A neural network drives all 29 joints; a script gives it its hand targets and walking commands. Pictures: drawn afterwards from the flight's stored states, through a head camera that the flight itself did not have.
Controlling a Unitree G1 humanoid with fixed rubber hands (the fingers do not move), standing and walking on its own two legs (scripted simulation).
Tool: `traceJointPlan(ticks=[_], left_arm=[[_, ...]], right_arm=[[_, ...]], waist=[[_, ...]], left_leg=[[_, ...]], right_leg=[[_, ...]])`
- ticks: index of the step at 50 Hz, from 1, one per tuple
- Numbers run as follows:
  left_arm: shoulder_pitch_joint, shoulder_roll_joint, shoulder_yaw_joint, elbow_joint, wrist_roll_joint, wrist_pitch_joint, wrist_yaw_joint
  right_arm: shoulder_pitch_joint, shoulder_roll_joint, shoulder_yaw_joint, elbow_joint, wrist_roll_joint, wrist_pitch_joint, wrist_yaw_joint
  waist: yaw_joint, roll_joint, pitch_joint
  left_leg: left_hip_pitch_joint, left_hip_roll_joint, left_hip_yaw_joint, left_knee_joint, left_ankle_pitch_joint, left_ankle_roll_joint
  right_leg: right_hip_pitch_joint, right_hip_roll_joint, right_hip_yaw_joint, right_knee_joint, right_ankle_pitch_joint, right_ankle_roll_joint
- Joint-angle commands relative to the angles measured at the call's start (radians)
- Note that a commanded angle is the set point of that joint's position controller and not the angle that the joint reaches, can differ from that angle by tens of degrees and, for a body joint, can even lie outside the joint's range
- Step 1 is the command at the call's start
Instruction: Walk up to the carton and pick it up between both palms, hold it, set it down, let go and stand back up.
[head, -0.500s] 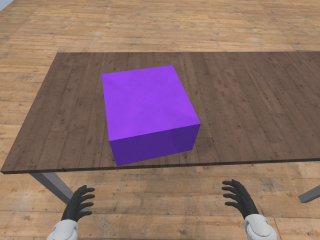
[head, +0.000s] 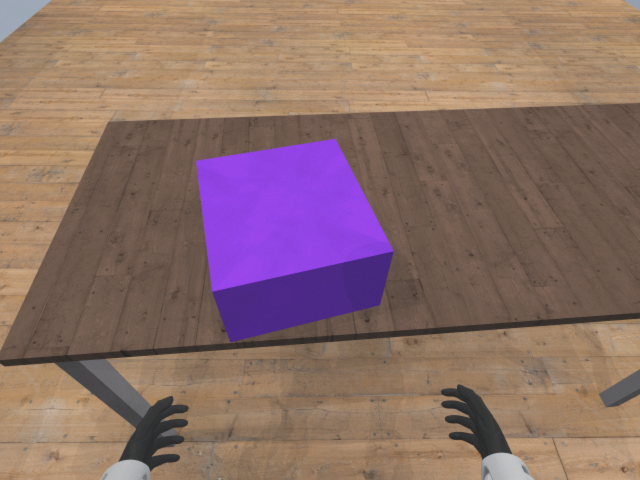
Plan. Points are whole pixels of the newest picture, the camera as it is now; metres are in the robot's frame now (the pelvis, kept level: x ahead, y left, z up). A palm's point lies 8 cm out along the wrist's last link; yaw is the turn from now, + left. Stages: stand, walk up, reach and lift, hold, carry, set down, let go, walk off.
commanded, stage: set down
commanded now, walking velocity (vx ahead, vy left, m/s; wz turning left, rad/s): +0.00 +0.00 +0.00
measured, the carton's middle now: (287, 232) +0.48 +0.04 -0.01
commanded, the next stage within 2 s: let go in 0.10 s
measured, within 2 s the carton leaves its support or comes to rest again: neither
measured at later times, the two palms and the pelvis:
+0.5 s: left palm (150, 478) +0.15 +0.21 -0.09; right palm (499, 454) +0.15 -0.23 -0.09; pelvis +0.00 -0.01 +0.00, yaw +0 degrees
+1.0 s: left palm out of the picture +0.06 +0.29 -0.12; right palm out of the picture +0.09 -0.29 -0.10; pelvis +0.01 +0.00 -0.01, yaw +2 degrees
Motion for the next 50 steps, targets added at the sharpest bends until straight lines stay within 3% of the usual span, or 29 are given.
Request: traceJointPlan(ticks=[1,2,3,5,7,8,10,13,15,18,21,23,28,30,32,33,34,35,36,37,38,39,40,41,43,44,45,49,50], left_arm=[[-0.065,0.073,0.033,-0.132,0.025,-0.026,0.009],[-0.048,0.08,0.042,-0.147,0.024,-0.032,0.013],[-0.051,0.053,0.038,-0.12,0.019,-0.034,0.015],[-0.057,0.074,0.044,-0.125,0.021,-0.04,0.013],[-0.064,0.07,0.043,-0.129,0.018,-0.036,0.018],[-0.068,0.074,0.036,-0.101,0.005,-0.033,0.009],[-0.107,0.086,0.021,-0.155,0.002,-0.035,0.023],[-0.109,0.077,0.027,-0.204,0.013,-0.048,0.034],[-0.117,0.089,0.015,-0.14,-0.001,-0.046,0.032],[-0.104,0.107,0.023,-0.208,0.011,-0.062,0.037],[-0.081,0.075,0.017,-0.16,0.006,-0.058,0.032],[-0.071,0.118,0.03,-0.156,-0.006,-0.071,0.031],[-0.05,0.065,0.023,-0.13,-0.007,-0.071,0.012],[-0.042,0.106,0.05,-0.159,-0.001,-0.086,0.005],[-0.039,0.065,0.031,-0.149,0.011,-0.078,0.004],[-0.005,0.079,0.048,-0.132,0.011,-0.072,0.0],[-0.045,0.073,0.039,-0.129,0.004,-0.071,-0.002],[0.075,0.29,0.136,0.002,0.043,-0.12,0.032],[0.113,0.247,0.115,0.01,0.02,-0.149,0.038],[0.134,0.291,0.12,0.046,0.02,-0.15,0.04],[0.125,0.239,0.095,0.035,0.011,-0.161,0.039],[0.104,0.242,0.103,0.04,0.017,-0.165,0.047],[0.112,0.224,0.089,0.06,0.01,-0.175,0.045],[0.124,0.282,0.107,0.09,0.021,-0.174,0.055],[0.087,0.247,0.093,0.096,0.009,-0.18,0.048],[0.112,0.222,0.086,0.089,0.01,-0.186,0.044],[0.12,0.244,0.094,0.111,0.015,-0.192,0.041],[0.069,0.278,0.1,0.136,0.007,-0.192,0.036],[0.034,0.242,0.086,0.127,0.014,-0.188,0.038]], right_arm=[[-0.092,-0.127,-0.018,-0.156,0.006,-0.036,-0.005],[-0.072,-0.129,-0.04,-0.159,-0.003,-0.043,0.002],[-0.097,-0.124,-0.028,-0.139,0.01,-0.042,0.006],[-0.074,-0.128,-0.027,-0.141,-0.004,-0.038,0.006],[-0.096,-0.128,-0.031,-0.169,-0.017,-0.034,0.004],[-0.093,-0.119,-0.007,-0.17,-0.01,-0.032,-0.001],[-0.093,-0.117,-0.048,-0.192,-0.018,-0.03,-0.002],[-0.097,-0.131,-0.067,-0.214,-0.023,-0.032,0.002],[-0.092,-0.108,-0.035,-0.185,-0.022,-0.029,0.004],[-0.081,-0.124,-0.057,-0.195,-0.023,-0.038,0.003],[-0.084,-0.129,-0.047,-0.166,0.002,-0.042,0.002],[-0.073,-0.117,-0.039,-0.187,-0.014,-0.05,0.003],[-0.087,-0.142,-0.035,-0.138,-0.012,-0.064,-0.006],[-0.08,-0.134,-0.034,-0.145,-0.01,-0.079,-0.009],[-0.076,-0.152,-0.034,-0.137,-0.005,-0.072,-0.01],[-0.057,-0.139,-0.018,-0.157,-0.012,-0.074,-0.009],[-0.087,-0.135,-0.023,-0.153,-0.01,-0.068,-0.012],[0.097,-0.305,-0.07,-0.02,0.034,0.044,0.009],[-0.004,-0.321,-0.084,-0.065,0.027,0.08,0.025],[0.06,-0.294,-0.082,-0.047,0.037,0.105,0.025],[0.089,-0.303,-0.095,-0.045,0.027,0.125,0.027],[0.049,-0.299,-0.09,-0.056,0.018,0.134,0.035],[0.035,-0.293,-0.087,-0.045,0.014,0.136,0.028],[0.072,-0.275,-0.087,-0.032,0.024,0.138,0.039],[0.076,-0.283,-0.093,-0.009,0.025,0.14,0.029],[0.06,-0.287,-0.091,-0.025,0.024,0.145,0.031],[0.057,-0.266,-0.09,-0.008,0.024,0.159,0.026],[0.069,-0.335,-0.102,0.007,0.023,0.163,0.035],[0.067,-0.336,-0.102,0.017,0.02,0.17,0.03]], waist=[[0.013,0.007,-0.099],[0.032,0.02,-0.125],[0.014,0.0,-0.111],[0.023,0.011,-0.104],[0.005,-0.041,-0.086],[0.027,-0.054,-0.099],[0.032,0.009,-0.094],[0.006,0.02,-0.104],[0.02,0.008,-0.076],[0.011,0.037,-0.127],[0.015,0.038,-0.117],[0.024,-0.004,-0.139],[0.01,-0.024,-0.169],[0.032,-0.038,-0.165],[0.01,-0.01,-0.152],[0.038,-0.035,-0.14],[0.031,-0.052,-0.127],[0.046,-0.107,-0.204],[0.065,-0.095,-0.232],[0.045,-0.078,-0.186],[0.055,-0.066,-0.152],[0.041,0.005,-0.206],[0.057,0.062,-0.174],[0.037,-0.002,-0.108],[0.027,-0.017,-0.14],[0.051,0.054,-0.208],[0.044,0.062,-0.146],[0.019,-0.015,-0.128],[0.004,0.008,-0.126]], left_leg=[[0.328,-0.096,0.05,0.022,0.211,0.017],[0.329,-0.099,0.039,0.018,0.224,0.004],[0.304,-0.104,0.045,0.025,0.225,0.006],[0.334,-0.1,0.042,0.014,0.204,0.0],[0.297,-0.093,0.04,0.013,0.149,0.023],[0.287,-0.097,0.048,0.009,0.107,0.024],[0.28,-0.089,0.044,0.002,0.11,0.021],[0.3,-0.085,0.044,0.008,0.097,0.022],[0.28,-0.097,0.06,0.001,0.067,0.022],[0.327,-0.096,0.048,0.023,0.121,0.02],[0.304,-0.091,0.047,0.019,0.122,0.025],[0.311,-0.087,0.046,0.019,0.145,0.027],[0.347,-0.1,0.043,0.032,0.207,0.028],[0.327,-0.103,0.059,0.04,0.235,0.02],[0.341,-0.098,0.031,0.027,0.243,0.019],[0.34,-0.095,0.044,0.014,0.221,0.022],[0.327,-0.099,0.042,0.024,0.195,0.031],[0.071,0.051,-0.034,0.118,0.416,0.088],[0.029,0.017,-0.019,0.152,0.328,0.101],[0.015,0.025,-0.03,0.127,0.333,0.1],[-0.002,0.014,-0.01,0.153,0.351,0.102],[-0.001,0.014,-0.01,0.131,0.355,0.103],[-0.017,0.034,-0.032,0.133,0.363,0.102],[-0.026,0.017,-0.021,0.15,0.351,0.098],[-0.011,0.018,-0.05,0.139,0.395,0.11],[0.016,0.021,-0.03,0.141,0.396,0.099],[-0.005,0.019,-0.036,0.142,0.418,0.095],[-0.027,0.04,-0.053,0.108,0.292,0.102],[-0.025,0.025,-0.045,0.104,0.22,0.091]], right_leg=[[-0.341,0.087,-0.103,-0.117,0.278,0.003],[-0.312,0.098,-0.109,-0.105,0.276,0.005],[-0.328,0.1,-0.109,-0.112,0.29,0.009],[-0.341,0.098,-0.095,-0.112,0.265,-0.001],[-0.346,0.091,-0.104,-0.12,0.224,0.005],[-0.339,0.086,-0.086,-0.115,0.216,0.006],[-0.334,0.083,-0.088,-0.105,0.211,0.003],[-0.362,0.078,-0.097,-0.115,0.183,-0.001],[-0.356,0.072,-0.089,-0.119,0.165,0.002],[-0.366,0.068,-0.082,-0.105,0.231,0.009],[-0.358,0.072,-0.086,-0.103,0.242,0.002],[-0.348,0.074,-0.086,-0.097,0.298,0.008],[-0.304,0.079,-0.079,-0.102,0.366,0.005],[-0.303,0.07,-0.081,-0.096,0.46,0.032],[-0.281,0.086,-0.085,-0.1,0.401,0.012],[-0.301,0.086,-0.084,-0.108,0.397,0.02],[-0.314,0.076,-0.079,-0.114,0.393,0.016],[-0.182,-0.019,-0.087,0.01,0.363,-0.016],[-0.122,-0.034,-0.03,-0.013,0.456,-0.02],[-0.139,-0.041,-0.029,0.023,0.52,-0.022],[-0.179,-0.043,-0.02,0.037,0.562,-0.028],[-0.136,-0.032,-0.031,0.04,0.451,-0.027],[-0.163,-0.048,-0.01,0.04,0.439,-0.037],[-0.202,-0.045,-0.015,0.027,0.529,-0.016],[-0.18,-0.037,-0.014,0.031,0.477,-0.033],[-0.151,-0.043,-0.007,0.037,0.458,-0.034],[-0.183,-0.048,-0.015,0.034,0.455,-0.031],[-0.191,-0.045,-0.003,-0.004,0.333,-0.034],[-0.204,-0.034,-0.008,-0.022,0.291,-0.037]])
